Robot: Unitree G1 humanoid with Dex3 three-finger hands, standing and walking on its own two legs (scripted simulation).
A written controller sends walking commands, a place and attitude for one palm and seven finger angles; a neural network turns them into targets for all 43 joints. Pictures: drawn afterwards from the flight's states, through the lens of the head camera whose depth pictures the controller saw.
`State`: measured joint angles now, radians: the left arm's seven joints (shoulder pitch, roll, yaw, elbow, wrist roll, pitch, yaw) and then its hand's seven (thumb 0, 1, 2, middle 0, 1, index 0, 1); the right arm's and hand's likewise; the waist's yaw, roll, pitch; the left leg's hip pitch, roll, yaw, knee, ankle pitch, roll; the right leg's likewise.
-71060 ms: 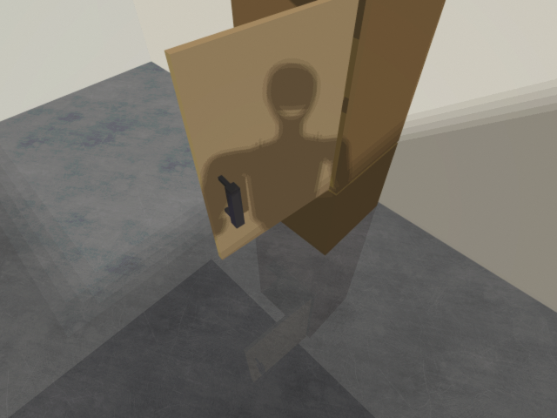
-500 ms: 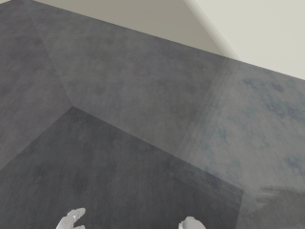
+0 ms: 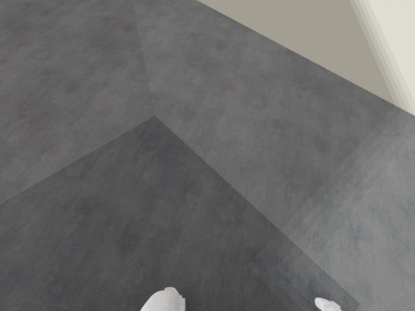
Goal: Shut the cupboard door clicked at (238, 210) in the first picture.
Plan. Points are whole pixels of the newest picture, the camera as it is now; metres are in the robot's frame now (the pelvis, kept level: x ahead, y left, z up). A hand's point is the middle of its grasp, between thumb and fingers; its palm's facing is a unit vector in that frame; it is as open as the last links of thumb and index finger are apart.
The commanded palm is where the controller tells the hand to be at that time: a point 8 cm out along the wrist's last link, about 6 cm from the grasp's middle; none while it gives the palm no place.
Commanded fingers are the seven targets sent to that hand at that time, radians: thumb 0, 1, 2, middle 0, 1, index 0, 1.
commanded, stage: turn to face it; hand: left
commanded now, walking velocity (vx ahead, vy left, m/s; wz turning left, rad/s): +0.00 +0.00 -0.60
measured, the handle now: out of the picture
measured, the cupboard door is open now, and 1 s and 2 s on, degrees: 17 17 17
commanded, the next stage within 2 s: none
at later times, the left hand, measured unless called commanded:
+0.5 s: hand out of the picture +0.12 +0.17 -0.16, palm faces -0.15 -0.94 -0.29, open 7.3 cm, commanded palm none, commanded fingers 0.00 0.90 0.90 -0.20 -0.30 -0.20 -0.30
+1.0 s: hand (154, 247) +0.27 +0.16 -0.17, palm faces -0.49 -0.85 -0.21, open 7.4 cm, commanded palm none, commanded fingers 0.00 0.90 0.90 -0.20 -0.30 -0.20 -0.30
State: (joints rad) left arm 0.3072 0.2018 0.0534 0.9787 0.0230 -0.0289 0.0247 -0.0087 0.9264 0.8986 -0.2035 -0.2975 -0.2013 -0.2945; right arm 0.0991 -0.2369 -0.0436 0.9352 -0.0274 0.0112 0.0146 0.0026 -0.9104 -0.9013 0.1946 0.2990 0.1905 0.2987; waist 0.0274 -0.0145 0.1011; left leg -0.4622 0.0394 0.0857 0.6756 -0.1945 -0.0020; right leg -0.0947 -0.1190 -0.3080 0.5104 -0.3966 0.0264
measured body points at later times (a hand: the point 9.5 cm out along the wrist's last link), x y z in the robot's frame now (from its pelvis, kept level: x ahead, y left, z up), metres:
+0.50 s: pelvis +0.03 -0.02 -0.01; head +0.06 -0.06 +0.44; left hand +0.13 +0.22 -0.14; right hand +0.06 -0.29 -0.17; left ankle +0.06 +0.11 -0.69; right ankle +0.01 -0.11 -0.73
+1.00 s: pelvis +0.08 +0.02 +0.00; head +0.13 +0.02 +0.45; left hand +0.29 +0.20 -0.15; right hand +0.04 -0.25 -0.12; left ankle +0.15 +0.10 -0.73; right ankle -0.01 -0.09 -0.67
